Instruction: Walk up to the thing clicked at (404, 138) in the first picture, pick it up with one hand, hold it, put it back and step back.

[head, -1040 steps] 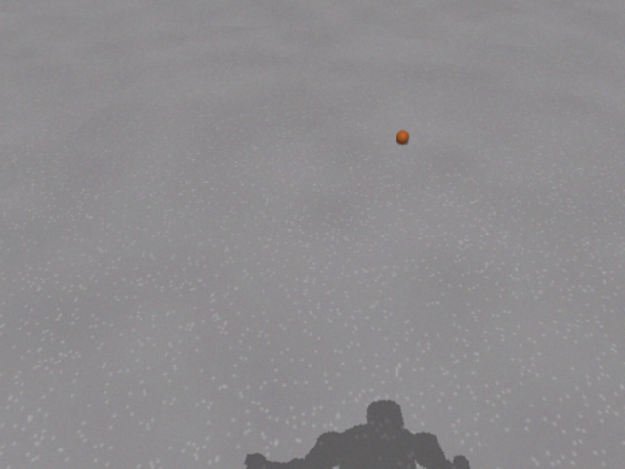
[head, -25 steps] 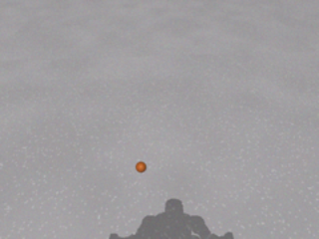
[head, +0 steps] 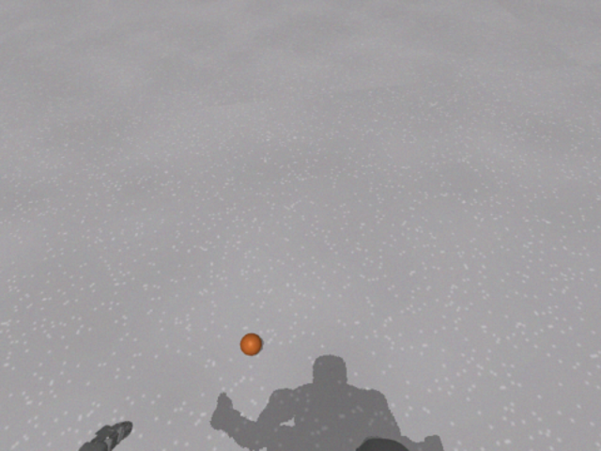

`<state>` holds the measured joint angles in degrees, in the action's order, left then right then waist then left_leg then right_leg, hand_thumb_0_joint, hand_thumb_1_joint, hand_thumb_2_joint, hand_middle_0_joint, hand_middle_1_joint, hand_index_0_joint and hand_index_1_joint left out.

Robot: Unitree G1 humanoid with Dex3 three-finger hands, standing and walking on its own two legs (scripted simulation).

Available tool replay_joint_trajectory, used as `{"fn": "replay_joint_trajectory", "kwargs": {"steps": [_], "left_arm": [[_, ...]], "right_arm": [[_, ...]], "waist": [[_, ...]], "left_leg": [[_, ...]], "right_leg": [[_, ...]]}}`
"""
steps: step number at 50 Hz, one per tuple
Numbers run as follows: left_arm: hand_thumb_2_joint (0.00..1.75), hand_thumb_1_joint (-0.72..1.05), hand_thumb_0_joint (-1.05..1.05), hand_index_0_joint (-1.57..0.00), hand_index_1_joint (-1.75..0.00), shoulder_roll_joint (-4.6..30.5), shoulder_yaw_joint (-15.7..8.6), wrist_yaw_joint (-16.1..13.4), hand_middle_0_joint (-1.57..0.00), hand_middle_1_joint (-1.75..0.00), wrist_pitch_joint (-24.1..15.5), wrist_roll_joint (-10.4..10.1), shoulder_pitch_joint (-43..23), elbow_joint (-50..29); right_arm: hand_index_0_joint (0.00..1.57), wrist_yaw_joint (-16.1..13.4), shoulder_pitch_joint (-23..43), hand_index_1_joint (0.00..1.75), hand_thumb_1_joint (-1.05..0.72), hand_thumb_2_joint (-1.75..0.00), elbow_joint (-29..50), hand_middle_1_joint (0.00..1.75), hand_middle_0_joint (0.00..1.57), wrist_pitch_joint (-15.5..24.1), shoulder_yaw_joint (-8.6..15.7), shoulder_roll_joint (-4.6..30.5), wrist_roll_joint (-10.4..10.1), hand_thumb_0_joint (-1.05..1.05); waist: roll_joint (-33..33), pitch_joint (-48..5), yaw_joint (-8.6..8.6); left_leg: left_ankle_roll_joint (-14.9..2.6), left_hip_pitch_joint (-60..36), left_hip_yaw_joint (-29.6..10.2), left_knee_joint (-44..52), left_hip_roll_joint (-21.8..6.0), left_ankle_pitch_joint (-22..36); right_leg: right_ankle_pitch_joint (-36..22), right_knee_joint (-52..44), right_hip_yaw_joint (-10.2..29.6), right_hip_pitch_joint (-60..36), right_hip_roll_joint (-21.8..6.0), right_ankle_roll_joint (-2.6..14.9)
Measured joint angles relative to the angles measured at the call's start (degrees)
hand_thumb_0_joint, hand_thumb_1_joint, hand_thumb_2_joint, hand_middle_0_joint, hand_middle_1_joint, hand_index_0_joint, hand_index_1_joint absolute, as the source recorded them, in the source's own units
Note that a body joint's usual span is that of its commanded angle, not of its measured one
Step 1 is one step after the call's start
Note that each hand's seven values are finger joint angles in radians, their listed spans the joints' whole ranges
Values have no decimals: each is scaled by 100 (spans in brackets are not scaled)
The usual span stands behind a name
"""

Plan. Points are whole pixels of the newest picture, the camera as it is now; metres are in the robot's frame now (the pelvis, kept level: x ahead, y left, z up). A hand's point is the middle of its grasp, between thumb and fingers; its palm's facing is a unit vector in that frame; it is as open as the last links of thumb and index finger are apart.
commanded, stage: walk up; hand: left
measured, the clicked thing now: (251, 344) +0.56 +0.21 -0.71
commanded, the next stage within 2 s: none
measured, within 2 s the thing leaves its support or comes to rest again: neither
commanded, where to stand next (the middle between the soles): +0.21 -0.02 m, yaw -2 degrees
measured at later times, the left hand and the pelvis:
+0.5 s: hand out of the picture +0.15 +0.27 -0.16, palm faces -0.02 -0.94 -0.33, open 7.4 cm; pelvis +0.08 +0.00 +0.00, yaw -1 degrees
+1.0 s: hand (148, 441) +0.18 +0.25 -0.12, palm faces +0.00 -0.94 -0.34, open 7.4 cm; pelvis +0.08 -0.01 +0.03, yaw +0 degrees
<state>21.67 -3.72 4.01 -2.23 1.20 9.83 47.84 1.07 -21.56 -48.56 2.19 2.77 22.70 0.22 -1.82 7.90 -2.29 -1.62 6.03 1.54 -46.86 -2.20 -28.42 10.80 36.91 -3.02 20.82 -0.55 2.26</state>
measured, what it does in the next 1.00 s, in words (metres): steps on the spot: left foot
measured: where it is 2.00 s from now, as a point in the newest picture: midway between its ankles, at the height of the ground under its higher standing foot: outside the picture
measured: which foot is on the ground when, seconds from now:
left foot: up 0.00-0.28, down 0.30-1.00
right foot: down 0.00-1.00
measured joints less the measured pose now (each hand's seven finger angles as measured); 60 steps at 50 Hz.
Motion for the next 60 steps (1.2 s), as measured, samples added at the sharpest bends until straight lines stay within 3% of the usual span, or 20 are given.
{"fn": "replay_joint_trajectory", "kwargs": {"steps": [3, 5, 11, 15, 17, 20, 23, 26, 28, 31, 39, 60], "left_arm": [[90, 90, 0, -21, -30, -87, 48, -37, -21, -30, -46, -80, 26, -153], [90, 90, 0, -21, -30, -147, 88, -65, -21, -30, -35, -84, 136, -183], [90, 90, 0, -21, -30, -83, 142, -160, -21, -30, 53, 11, 436, -166], [90, 90, 0, -21, -30, 12, 177, -221, -21, -30, 253, -44, 443, -47], [90, 90, 0, -21, -30, 57, 178, -261, -21, -30, 381, -96, 355, 86], [90, 90, 1, -21, -30, 87, 171, -306, -21, -30, 494, -144, 225, 273], [90, 90, 1, -21, -30, 115, 154, -302, -21, -30, 490, -153, 133, 427], [90, 90, 0, -21, -30, 109, 147, -297, -21, -30, 411, -142, 82, 565], [90, 90, 0, -21, -30, 62, 148, -328, -21, -30, 331, -104, 34, 700], [90, 90, 0, -21, -30, 29, 225, -326, -21, -30, 268, -72, 30, 875], [90, 90, 0, -21, -30, -135, 353, -320, -21, -30, 191, -101, -155, 1235], [90, 90, 0, -21, -30, -121, 308, -295, -21, -30, 240, -113, -606, 1687]], "right_arm": [[21, -9, 139, 30, -90, -90, -30, 30, 21, -40, -53, -21, -16, 1], [21, 22, 189, 30, -90, -90, -6, 30, 21, -11, -53, 19, -18, 1], [21, 10, 304, 30, -90, -90, -7, 30, 21, 21, -15, 62, 63, 1], [21, -91, 400, 30, -90, -90, -139, 30, 21, -11, -4, 70, 79, 1], [21, -145, 506, 30, -90, -90, -229, 30, 21, -19, -4, 4, 118, 1], [21, -141, 710, 30, -90, -90, -254, 30, 21, -30, -114, -82, 114, 1], [21, -164, 918, 30, -90, -90, -228, 30, 21, 0, -188, -139, 110, 1], [21, -157, 1135, 30, -90, -90, -208, 30, 21, -19, -226, -122, 91, 1], [21, -149, 1300, 30, -90, -90, -238, 30, 21, -70, -234, -81, 45, 1], [21, -135, 1494, 30, -90, -90, -401, 30, 21, -154, -242, -133, -41, 1], [21, -26, 1725, 30, -90, -90, -967, 30, 21, -179, -301, -134, -62, 1], [21, -38, 1579, 30, -90, -90, -1744, 30, 21, -161, -304, -243, 11, 1]], "waist": [[19, 14, 123], [-20, -50, 171], [27, -149, 299], [152, -136, 348], [329, -121, 329], [437, -81, 284], [462, -68, 288], [386, -76, 325], [225, -44, 348], [170, -80, 332], [-3, -240, 322], [216, -433, 160]], "left_leg": [[-92, 899, -217, -1704, 229, 51], [-82, 1328, -225, -1835, 177, 316], [145, 1757, -135, -64, -90, 709], [76, 1451, -35, 951, 11, 1563], [115, 1439, 7, 899, 125, 1475], [83, 1503, -2, 792, 117, 1368], [104, 1539, -11, 844, 60, 1392], [170, 1616, -20, 790, -22, 1370], [241, 1665, -90, 654, -130, 1308], [295, 1492, -117, 919, -99, 1433], [318, 1004, -112, 1646, -20, 1773], [258, 571, -84, 2621, 19, 2244]], "right_leg": [[198, -28, 21, -195, -25, 92], [166, -281, 20, -387, -10, 103], [227, -528, 28, -593, 61, 18], [686, 103, 32, -425, 26, -87], [930, 456, 105, -297, -66, -111], [1721, 1109, 361, -123, 76, -53], [1949, 1366, 458, -107, 70, -25], [1715, 664, 415, -424, -32, -36], [1105, 137, 341, -659, 20, -195], [1082, 79, 302, -748, -13, -301], [866, -464, 272, -1159, -85, -315], [249, -1668, 259, -1685, -114, -399]]}}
